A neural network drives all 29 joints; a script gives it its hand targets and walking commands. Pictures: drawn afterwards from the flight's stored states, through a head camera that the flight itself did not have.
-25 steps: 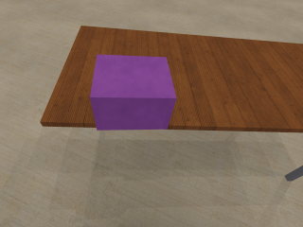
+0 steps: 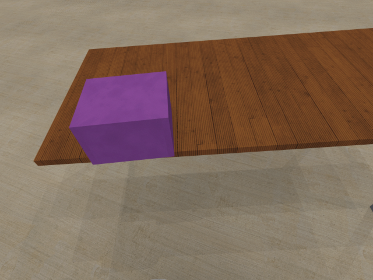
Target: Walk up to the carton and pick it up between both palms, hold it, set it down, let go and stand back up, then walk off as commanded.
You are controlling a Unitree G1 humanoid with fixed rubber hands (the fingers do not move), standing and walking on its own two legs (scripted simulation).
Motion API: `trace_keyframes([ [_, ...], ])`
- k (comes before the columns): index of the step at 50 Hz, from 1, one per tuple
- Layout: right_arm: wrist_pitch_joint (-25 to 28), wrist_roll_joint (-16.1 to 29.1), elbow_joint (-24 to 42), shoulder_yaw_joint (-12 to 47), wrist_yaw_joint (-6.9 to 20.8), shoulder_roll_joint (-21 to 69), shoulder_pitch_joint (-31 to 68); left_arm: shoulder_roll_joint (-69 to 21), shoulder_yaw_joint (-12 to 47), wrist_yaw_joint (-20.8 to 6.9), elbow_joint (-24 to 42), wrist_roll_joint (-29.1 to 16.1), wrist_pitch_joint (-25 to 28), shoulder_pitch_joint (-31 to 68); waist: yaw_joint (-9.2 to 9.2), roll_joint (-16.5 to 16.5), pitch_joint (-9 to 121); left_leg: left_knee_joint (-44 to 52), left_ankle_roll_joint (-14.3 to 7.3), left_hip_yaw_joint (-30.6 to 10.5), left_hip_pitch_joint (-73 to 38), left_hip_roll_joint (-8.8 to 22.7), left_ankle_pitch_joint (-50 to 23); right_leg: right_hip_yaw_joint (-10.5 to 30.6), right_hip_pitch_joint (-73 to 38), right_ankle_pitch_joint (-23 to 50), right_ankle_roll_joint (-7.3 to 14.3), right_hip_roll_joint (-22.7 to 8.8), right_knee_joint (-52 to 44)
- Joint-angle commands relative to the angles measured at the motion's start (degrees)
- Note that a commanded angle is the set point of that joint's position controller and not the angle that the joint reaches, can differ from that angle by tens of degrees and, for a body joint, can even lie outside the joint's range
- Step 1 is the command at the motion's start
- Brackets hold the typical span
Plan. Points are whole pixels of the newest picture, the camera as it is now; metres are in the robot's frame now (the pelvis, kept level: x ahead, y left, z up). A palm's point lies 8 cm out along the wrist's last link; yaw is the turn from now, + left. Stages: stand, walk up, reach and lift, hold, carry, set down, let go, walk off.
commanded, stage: walk up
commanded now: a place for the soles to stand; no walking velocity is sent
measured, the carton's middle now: (130, 117) +0.58 +0.20 +0.00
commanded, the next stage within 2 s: none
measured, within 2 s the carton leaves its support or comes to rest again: neither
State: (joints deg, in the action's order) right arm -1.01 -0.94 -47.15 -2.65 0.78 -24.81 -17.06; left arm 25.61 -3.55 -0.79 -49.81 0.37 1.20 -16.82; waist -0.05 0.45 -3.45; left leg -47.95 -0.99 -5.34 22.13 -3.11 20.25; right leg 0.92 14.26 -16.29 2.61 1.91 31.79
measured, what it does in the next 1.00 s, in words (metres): steps on the spot: left foot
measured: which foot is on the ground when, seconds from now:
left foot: up 0.00-0.42, down 0.44-1.00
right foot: down 0.00-0.44, up 0.46-1.00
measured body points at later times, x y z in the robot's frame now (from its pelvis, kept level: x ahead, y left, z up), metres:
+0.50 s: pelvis +0.07 +0.05 -0.01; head +0.10 +0.07 +0.44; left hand +0.12 +0.38 -0.13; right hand +0.14 -0.28 -0.10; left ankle +0.08 +0.13 -0.74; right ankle +0.02 -0.06 -0.72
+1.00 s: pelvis +0.06 +0.03 -0.01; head +0.08 +0.05 +0.44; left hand +0.11 +0.36 -0.13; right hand +0.16 -0.29 -0.10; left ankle +0.08 +0.13 -0.74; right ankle +0.04 -0.10 -0.72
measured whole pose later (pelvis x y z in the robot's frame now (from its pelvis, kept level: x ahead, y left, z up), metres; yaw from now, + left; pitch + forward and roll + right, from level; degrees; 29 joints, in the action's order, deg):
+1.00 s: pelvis +0.06 +0.03 -0.01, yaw +3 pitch -2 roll -1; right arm 2.5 -0.9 -47.9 -2.6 -1.5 -23.9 -16.5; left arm 25.0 -2.1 -0.7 -49.8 0.4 -1.5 -15.7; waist 0.0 0.9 -3.4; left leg -34.5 -2.9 -5.6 15.8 -4.1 16.5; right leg -0.1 14.6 -27.5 2.5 0.9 41.8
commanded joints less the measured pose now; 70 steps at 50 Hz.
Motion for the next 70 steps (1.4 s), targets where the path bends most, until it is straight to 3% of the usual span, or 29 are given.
trace_keyframes([
  [1, 1.54, 0.64, -1.83, -3.06, -0.67, -11.59, -2.44, 11.71, -4.53, 1.38, 3.45, 1.27, 1.17, -2.88, 3.19, 6.57, 1.74, -3.67, 1.66, -1.57, 13.11, 1.95, -1.36, 17.95, -16.88, -10.13, -2.26, -12.61, -18.68],
  [3, 1.34, 0.62, -2.11, -3.16, -0.89, -11.87, -2.85, 11.71, -4.39, 1.44, 3.59, 1.04, 0.99, -3.67, 3.14, 6.36, 0.45, -4.04, 1.58, -1.62, 12.48, 2.21, -2.39, 17.85, -14.79, -10.66, -3.55, -12.62, -19.53],
  [6, 1.29, 0.46, -2.1, -3.04, -1.12, -11.32, -3.81, 11.74, -4.61, 1.65, 3.67, 0.93, 1.02, -3.61, 2.49, 5.98, 1.94, -2.73, 1.22, -1.54, 12.25, 2.3, -2.42, 16.69, -17.18, 0.21, -4.27, -13.19, -17.42],
  [13, 2.84, 0.11, 1.17, -1.85, -1.91, -9.15, -0.89, 10.56, -4.12, 1.69, 3.58, 0.78, 0.71, -5.39, 3.52, 5.8, 4.63, 5.57, 0.47, 3.46, 10.73, 2.98, 3.46, 13.1, -21.65, 30.4, 4.04, -14.64, -7.3],
  [17, 4.46, 0.2, 1.34, -1.54, -2.16, -8.13, -1.78, 10.61, -3.62, 1.25, 4.62, 0.73, 0.13, -2.64, 2.46, 5.93, 7.38, 16.55, -1.12, 5.37, 2.01, 2.31, 0.93, 9.09, -18.64, 33.77, 6.63, -13.1, 0.17],
  [18, 5.16, 0.31, 0.47, -1.52, -2.23, -7.58, -4.68, 10.11, -3.2, 1.1, 5.31, 0.47, -0.18, -0.59, 0.54, 5.06, 8.7, 24.51, -1.42, 5.87, -3.67, 1.59, -6.28, 6.43, -16.68, 30.26, 6.63, -11.15, 4.03],
  [19, 5.86, -0.08, -0.71, -2.32, -2.52, -8.86, -8.54, 8.64, -2.58, 0.88, 6.2, -0.06, -0.24, 1.11, -1.84, 3.03, 11.08, 30.34, -2.91, 2.07, -11.89, 3.1, -14.59, 4.63, -12.61, 26.34, 4.43, -8.67, 9.65],
  [20, 6.06, -0.82, -0.93, -3.24, -2.76, -11.51, -9.73, 6.14, -1.25, 0.96, 7.0, -0.87, 0.17, 1.41, -2.79, -3.75, 13.37, 29.67, -5.72, -9.74, -22.39, 9.94, -27.78, 4.15, -2.12, 17.72, 0.98, -5.59, 15.29],
  [21, 6.08, -0.9, -0.3, -3.52, -2.94, -13.23, -8.42, 4.1, -0.37, 0.88, 7.17, -1.12, 0.32, 2.05, -1.91, -11.2, 13.5, 25.63, -8.93, -23.87, -30.69, 18.62, -39.9, 1.62, 10.35, -8.26, -1.6, 0.04, 17.73],
  [22, 5.72, -0.44, 0.22, -2.62, -3.03, -11.49, -5.64, 5.72, -0.38, 1.36, 5.23, -0.95, -0.49, 2.36, -0.53, -5.36, 10.24, 24.16, -11.99, -24.9, -28.88, 19.71, -35.3, 2.11, 13.74, -19.18, -1.97, 0.2, 17.09],
  [23, 5.32, -0.31, 0.44, -2.12, -2.94, -11.41, -3.88, 8.04, -0.84, 1.51, 4.42, -0.52, -0.86, 3.57, -1.03, -4.08, 7.16, 23.94, -13.7, -24.43, -23.33, 19.38, -31.69, 4.38, 13.78, -20.34, -1.7, -1.11, 17.93],
  [24, 5.04, -0.36, 0.69, -2.31, -2.86, -12.2, -2.77, 8.56, -0.88, 1.44, 4.38, -0.42, -0.72, 3.6, -0.98, -7.17, 4.21, 25.57, -14.02, -25.03, -19.13, 19.4, -28.18, 4.3, 13.69, -19.87, -1.29, -1.87, 18.46],
  [26, 4.79, -0.34, 0.27, -2.23, -2.84, -10.84, -1.53, 9.07, -1.21, 0.92, 3.44, -0.19, -0.89, 3.59, -0.62, -6.66, -1.8, 28.52, -8.51, -21.08, -14.72, 16.08, -22.63, 4.92, 13.03, -15.88, -1.19, -2.16, 16.76],
  [29, 4.95, 0.45, -0.53, -2.31, -2.93, -10.08, -2.88, 8.2, -0.69, 0.78, 1.55, -0.28, -1.42, 1.58, -0.86, -8.23, -0.36, 27.48, -2.23, -17.44, -18.65, 12.54, -30.87, 3.27, 12.38, -9.57, -1.3, -1.36, 15.48],
  [34, 4.75, 1.0, -1.25, -2.82, -3.52, -10.3, -5.11, 7.86, -0.41, 1.27, 1.87, -0.49, -2.17, 4.34, -2.45, -8.32, 4.05, 25.0, 2.36, -17.32, -25.34, 11.68, -42.77, 3.25, 12.63, -7.58, -1.44, -0.87, 14.62],
  [39, 4.53, 0.59, -1.1, -2.9, -3.86, -10.27, -3.73, 8.35, -0.47, 1.68, 1.4, -0.34, -2.42, 5.58, -2.41, -6.93, 4.3, 25.85, 0.45, -19.89, -24.98, 12.6, -37.98, 3.32, 12.1, -8.9, -1.53, -1.65, 13.13],
  [41, 4.51, 0.39, -1.09, -2.9, -3.85, -10.5, -3.1, 8.48, -0.49, 1.68, 1.08, -0.21, -2.37, 6.27, -2.5, -6.87, 3.45, 27.13, -0.2, -21.27, -23.78, 12.86, -31.43, 3.09, 12.42, -9.87, -1.55, -1.91, 11.73],
  [45, 4.28, -0.36, -0.35, -2.99, -3.06, -11.59, 0.54, 8.83, -0.75, 1.58, 0.55, 0.12, -1.86, 5.48, -1.47, -6.56, 1.2, 30.41, -5.45, -23.71, -16.48, 14.28, -13.05, 2.27, 9.15, -11.83, -1.24, -3.32, 8.09],
  [47, 3.99, -0.71, 0.05, -2.84, -2.51, -12.08, 3.41, 8.65, -0.95, 1.51, 0.19, 0.24, -1.13, 4.39, -0.51, -7.35, 1.03, 30.31, -7.85, -22.45, -12.27, 13.94, -8.14, 1.29, 4.91, -12.47, -0.7, -3.31, 4.02],
  [49, 3.49, -0.39, 0.94, -2.12, -1.87, -11.46, 7.69, 7.27, -0.99, 1.5, -1.07, 0.47, -0.02, 1.34, 2.26, -5.19, 0.72, 26.82, -7.26, -18.31, -2.87, 12.09, -4.06, 0.02, -5.89, -3.95, -0.06, -3.28, -6.42],
  [50, 3.21, -0.27, 0.58, -1.51, -1.74, -10.22, 8.29, 8.27, -1.32, 1.59, -1.68, 1.07, 0.69, 0.43, 3.11, -2.11, 0.7, 23.04, -5.07, -14.6, 1.88, 9.28, -3.46, 3.14, -10.84, -1.22, 0.43, -4.49, -9.84],
  [51, 3.25, 0.37, 1.24, -0.78, -1.62, -7.62, 8.45, 11.07, -2.02, 1.73, -1.59, 1.76, 1.4, -1.35, 3.44, 4.43, 0.98, 13.24, -2.05, -9.14, 5.61, 3.54, -2.42, 15.16, -12.22, -3.86, 2.09, -11.57, -14.98],
  [52, 2.64, 0.44, 0.29, -0.6, -1.49, -6.04, 6.58, 12.91, -2.05, 2.13, -1.05, 1.43, 2.16, 0.47, 2.39, 5.45, -0.55, 6.86, 0.52, -4.18, 7.72, -2.29, 3.64, 25.83, -10.46, -3.36, 4.53, -19.37, -19.32],
  [53, 2.08, -0.2, -1.17, -1.43, -1.56, -7.98, 3.72, 13.67, -2.1, 2.28, 0.18, 1.04, 2.43, 4.48, 0.52, 2.82, -1.05, 2.3, 1.39, -3.67, 6.14, -1.13, 8.53, 26.11, -6.56, -4.05, 7.1, -22.18, -19.25],
  [55, 1.27, 0.04, -2.87, -2.02, -0.98, -9.92, 1.19, 12.66, -1.8, 2.37, 0.53, 1.06, 2.33, 7.71, -1.1, 3.41, -2.84, 0.87, 0.88, -4.35, 1.09, 1.14, 8.31, 22.61, 0.8, -11.27, 7.49, -21.19, -19.38],
  [57, 1.04, 0.41, -3.5, -2.01, -0.29, -9.46, 0.8, 11.65, -1.81, 2.21, 0.82, 1.43, 2.76, 7.25, -1.16, 5.87, -4.32, 0.9, 0.28, -3.4, 1.96, 1.31, 5.96, 18.92, 0.04, -11.87, 4.96, -18.19, -18.95],
  [64, 1.29, 0.59, -2.42, -1.71, -0.84, -8.7, 2.73, 11.49, -2.06, 2.06, 0.85, 0.88, 2.44, 2.15, 1.57, 8.13, 0.54, 6.05, 0.61, 0.19, 3.64, 2.07, 6.63, 13.15, -11.8, 16.72, 3.24, -16.31, -10.79],
  [68, 1.7, 0.4, -2.14, -1.71, -1.2, -8.36, 2.5, 11.38, -1.79, 1.99, 2.57, 0.54, 1.75, 4.99, 0.75, 9.58, 1.75, 11.81, -0.05, 2.64, -2.33, 3.07, 4.24, 10.64, -7.63, 19.35, 5.76, -16.0, -8.23],
  [70, 2.46, 0.3, -2.73, -1.76, -1.25, -7.88, 0.53, 11.18, -1.47, 1.77, 3.26, 0.08, 1.16, 7.19, -0.77, 8.11, 2.82, 20.34, -0.82, 3.36, -9.01, 2.08, -3.94, 8.33, -3.52, 14.72, 5.43, -14.15, -5.5],
])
